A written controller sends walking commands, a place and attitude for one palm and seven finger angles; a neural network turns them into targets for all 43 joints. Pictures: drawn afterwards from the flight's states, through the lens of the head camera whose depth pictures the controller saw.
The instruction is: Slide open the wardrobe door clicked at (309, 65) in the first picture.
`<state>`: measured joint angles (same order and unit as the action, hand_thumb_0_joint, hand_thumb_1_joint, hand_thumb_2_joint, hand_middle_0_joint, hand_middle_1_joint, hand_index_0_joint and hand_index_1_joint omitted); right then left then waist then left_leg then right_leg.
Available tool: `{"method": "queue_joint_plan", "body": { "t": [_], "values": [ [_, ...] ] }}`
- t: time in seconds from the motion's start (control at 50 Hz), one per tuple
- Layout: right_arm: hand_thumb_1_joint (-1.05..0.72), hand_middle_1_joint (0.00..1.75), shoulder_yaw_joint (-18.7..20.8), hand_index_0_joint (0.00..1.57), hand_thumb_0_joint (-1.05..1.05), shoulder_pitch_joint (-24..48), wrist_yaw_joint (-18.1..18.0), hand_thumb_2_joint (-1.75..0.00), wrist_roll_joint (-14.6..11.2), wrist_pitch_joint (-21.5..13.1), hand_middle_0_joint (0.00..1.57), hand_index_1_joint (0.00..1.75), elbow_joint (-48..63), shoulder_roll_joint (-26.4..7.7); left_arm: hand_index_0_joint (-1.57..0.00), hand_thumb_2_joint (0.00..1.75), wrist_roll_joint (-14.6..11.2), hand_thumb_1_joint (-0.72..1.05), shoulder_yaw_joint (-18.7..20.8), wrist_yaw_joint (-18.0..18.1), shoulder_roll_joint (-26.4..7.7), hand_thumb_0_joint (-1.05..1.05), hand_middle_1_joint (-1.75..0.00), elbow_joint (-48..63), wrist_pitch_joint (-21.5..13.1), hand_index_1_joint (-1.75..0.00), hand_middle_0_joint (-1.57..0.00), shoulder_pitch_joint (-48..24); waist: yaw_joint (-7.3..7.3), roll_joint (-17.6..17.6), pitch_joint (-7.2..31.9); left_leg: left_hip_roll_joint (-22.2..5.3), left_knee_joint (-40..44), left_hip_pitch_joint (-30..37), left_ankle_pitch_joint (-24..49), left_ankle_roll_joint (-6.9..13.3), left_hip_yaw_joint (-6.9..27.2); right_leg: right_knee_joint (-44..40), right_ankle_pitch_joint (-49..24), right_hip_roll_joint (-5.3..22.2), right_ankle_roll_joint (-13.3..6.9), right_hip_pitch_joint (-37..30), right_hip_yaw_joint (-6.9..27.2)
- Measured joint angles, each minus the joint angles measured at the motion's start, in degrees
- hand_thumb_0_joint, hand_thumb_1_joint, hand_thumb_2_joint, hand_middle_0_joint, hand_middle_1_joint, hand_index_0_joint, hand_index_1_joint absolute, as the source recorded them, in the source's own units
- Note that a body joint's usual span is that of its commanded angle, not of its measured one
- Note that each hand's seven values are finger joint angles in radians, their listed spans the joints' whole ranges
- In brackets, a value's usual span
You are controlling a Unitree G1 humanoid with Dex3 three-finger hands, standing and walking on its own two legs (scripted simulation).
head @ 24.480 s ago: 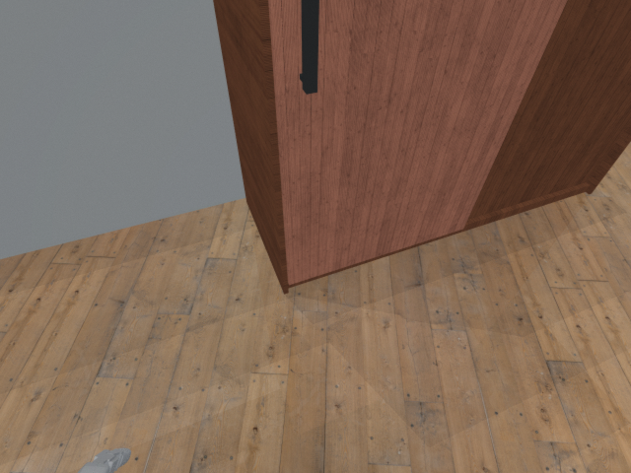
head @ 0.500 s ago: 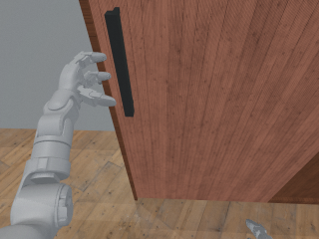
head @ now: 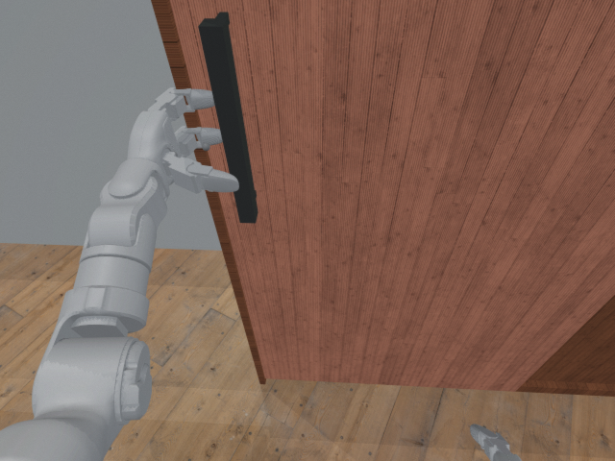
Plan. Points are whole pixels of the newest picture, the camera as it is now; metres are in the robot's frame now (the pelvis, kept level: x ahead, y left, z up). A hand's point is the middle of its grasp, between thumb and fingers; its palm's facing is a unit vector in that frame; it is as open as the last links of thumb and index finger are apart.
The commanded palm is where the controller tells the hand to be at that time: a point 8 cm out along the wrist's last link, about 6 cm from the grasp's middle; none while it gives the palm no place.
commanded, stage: feel for the door with the fingertips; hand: left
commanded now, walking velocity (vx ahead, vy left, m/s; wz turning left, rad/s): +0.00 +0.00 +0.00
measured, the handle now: (237, 132) +0.49 +0.12 +0.20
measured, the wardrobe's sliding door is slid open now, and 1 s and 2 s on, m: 0.00 0.00 0.00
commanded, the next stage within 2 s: slide the fingers in behind the handle in 0.22 s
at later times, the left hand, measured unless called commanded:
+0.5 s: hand (209, 145) +0.44 +0.14 +0.21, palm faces -0.02 -1.00 +0.01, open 13.8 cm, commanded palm +0.42 +0.20 +0.21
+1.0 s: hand (218, 148) +0.44 +0.13 +0.21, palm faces -0.02 -1.00 +0.01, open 13.8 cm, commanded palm +0.42 +0.18 +0.21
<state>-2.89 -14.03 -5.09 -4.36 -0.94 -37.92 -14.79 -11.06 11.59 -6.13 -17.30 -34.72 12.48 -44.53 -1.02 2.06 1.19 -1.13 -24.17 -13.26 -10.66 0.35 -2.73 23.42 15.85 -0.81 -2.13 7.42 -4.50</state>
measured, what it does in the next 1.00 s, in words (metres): stands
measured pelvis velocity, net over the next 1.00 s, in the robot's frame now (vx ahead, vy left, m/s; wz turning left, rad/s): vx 0.00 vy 0.01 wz -0.01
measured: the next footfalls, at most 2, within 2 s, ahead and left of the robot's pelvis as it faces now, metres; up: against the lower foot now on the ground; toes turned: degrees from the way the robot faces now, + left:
none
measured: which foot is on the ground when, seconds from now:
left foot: down 0.00-1.00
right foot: down 0.00-1.00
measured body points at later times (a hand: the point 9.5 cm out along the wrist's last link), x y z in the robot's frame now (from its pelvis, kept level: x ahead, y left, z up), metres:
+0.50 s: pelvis +0.00 +0.00 +0.00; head +0.00 -0.01 +0.45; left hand +0.44 +0.20 +0.21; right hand +0.10 -0.25 -0.11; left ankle +0.02 +0.12 -0.74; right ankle -0.04 -0.09 -0.74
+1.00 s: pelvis +0.00 +0.01 +0.00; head +0.00 +0.00 +0.45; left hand +0.44 +0.19 +0.21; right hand +0.13 -0.24 -0.11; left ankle +0.02 +0.12 -0.74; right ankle -0.04 -0.09 -0.74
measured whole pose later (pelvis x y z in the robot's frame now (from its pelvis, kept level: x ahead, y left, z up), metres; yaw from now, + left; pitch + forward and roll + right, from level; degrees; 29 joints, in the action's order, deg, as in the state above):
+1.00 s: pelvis +0.00 +0.01 +0.00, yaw +0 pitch +1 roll +0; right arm -2.4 -15.1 -4.6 -4.2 -2.2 -38.5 -14.5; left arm -10.3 10.0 -4.1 -15.0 -38.2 10.2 -46.6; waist -1.1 2.0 1.4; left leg -0.8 -24.8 -14.5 -11.2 0.9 -3.1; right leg 23.7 15.9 -0.4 -1.5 8.6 -4.0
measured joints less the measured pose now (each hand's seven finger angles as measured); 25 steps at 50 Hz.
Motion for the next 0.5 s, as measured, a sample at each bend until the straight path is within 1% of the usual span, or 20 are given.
{"method": "queue_joint_plan", "body": {
  "t": [0.2,0.34,0.5],
  "values": [
    [-0.91,0.30,0.85,0.20,0.01,-2.34,0.17,-0.90,-0.12,-0.17,0.20,0.30,-0.75,-0.85,-0.31,0.30,-0.14,-0.50,1.72,-1.34,-0.84,-0.01,-1.21,-4.49,-1.62,-1.21,-0.30,-1.10,-0.94,0.18,0.66,-0.18,-0.11,-0.59,-0.30,0.01,-0.56,0.33,0.19,-0.12,0.02,0.93,0.61],
    [-0.91,0.30,1.14,0.20,0.01,-3.17,0.23,-0.90,-0.11,-0.85,0.20,0.30,-1.15,-0.81,-0.33,0.30,0.51,-0.50,1.30,-1.07,-0.93,-0.02,-1.23,-5.41,-3.69,-1.22,-0.34,-1.69,-0.90,0.01,0.31,-0.28,-0.68,-1.12,-0.51,0.03,-0.50,0.53,0.21,-0.21,0.03,1.26,0.57],
    [-0.91,0.30,1.06,0.20,0.01,-2.89,0.46,-0.90,-0.13,-1.38,0.20,0.30,-1.06,-0.53,-0.33,0.30,0.29,-0.50,1.33,-0.99,-0.65,-0.02,-1.23,-5.66,-4.14,-1.22,-0.34,-1.52,-0.86,0.30,0.64,-0.16,-0.63,-1.23,-0.46,0.26,-0.77,0.50,0.05,-0.06,0.23,1.48,0.85]
  ]
}}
